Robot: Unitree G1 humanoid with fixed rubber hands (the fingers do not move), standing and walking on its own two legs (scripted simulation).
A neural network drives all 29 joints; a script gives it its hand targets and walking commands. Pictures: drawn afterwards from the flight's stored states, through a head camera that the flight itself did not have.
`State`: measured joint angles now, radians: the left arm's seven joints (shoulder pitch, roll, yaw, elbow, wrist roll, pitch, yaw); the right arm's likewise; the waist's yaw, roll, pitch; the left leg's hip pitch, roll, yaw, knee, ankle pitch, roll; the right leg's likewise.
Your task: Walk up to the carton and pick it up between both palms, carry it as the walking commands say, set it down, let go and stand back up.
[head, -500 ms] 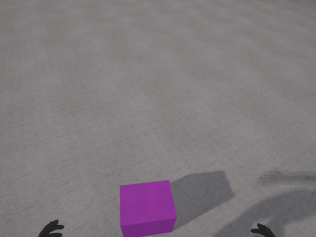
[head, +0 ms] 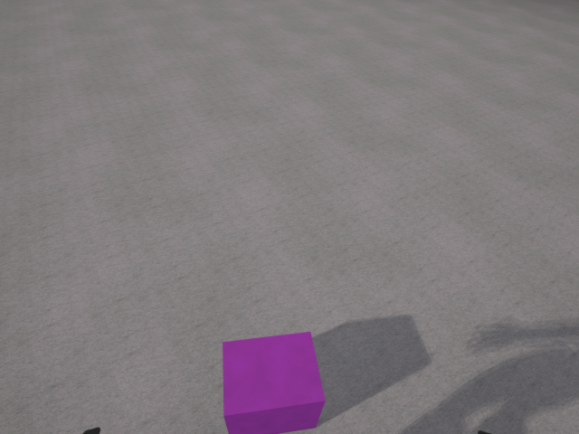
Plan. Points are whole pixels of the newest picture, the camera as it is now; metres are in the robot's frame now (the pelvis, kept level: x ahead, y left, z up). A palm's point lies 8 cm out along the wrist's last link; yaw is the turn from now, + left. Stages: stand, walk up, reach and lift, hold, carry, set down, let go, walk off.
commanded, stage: stand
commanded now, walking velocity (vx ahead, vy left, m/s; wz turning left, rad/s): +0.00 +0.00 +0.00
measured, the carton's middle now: (270, 386) +0.44 +0.03 -0.65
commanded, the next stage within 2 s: none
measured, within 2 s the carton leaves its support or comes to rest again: neither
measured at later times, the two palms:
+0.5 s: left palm out of the picture +0.08 +0.30 -0.10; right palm out of the picture +0.08 -0.31 -0.09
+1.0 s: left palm out of the picture +0.07 +0.31 -0.10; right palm out of the picture +0.08 -0.32 -0.10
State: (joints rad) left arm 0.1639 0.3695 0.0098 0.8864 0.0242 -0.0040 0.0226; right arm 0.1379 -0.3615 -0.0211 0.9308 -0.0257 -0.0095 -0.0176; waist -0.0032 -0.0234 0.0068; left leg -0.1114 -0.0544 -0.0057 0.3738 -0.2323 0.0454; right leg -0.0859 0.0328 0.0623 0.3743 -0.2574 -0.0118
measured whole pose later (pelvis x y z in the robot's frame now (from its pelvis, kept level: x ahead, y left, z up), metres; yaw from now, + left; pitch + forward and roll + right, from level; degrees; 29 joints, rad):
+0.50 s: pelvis -0.01 +0.00 +0.00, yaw +0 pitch -2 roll +0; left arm 0.15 0.39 -0.01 0.99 0.02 -0.01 0.02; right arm 0.12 -0.38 -0.01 1.02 -0.02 -0.02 -0.01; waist 0.00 -0.02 0.02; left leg -0.11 -0.05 -0.01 0.33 -0.19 0.04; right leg -0.08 0.04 0.06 0.33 -0.21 -0.01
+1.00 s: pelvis -0.02 +0.00 +0.00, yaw +0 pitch -2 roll +0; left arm 0.13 0.40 -0.01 1.03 0.02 -0.02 0.01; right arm 0.11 -0.39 -0.01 1.05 -0.01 -0.02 -0.01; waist 0.00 -0.01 0.02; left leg -0.10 -0.05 -0.02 0.32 -0.18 0.04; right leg -0.07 0.03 0.06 0.31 -0.20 -0.01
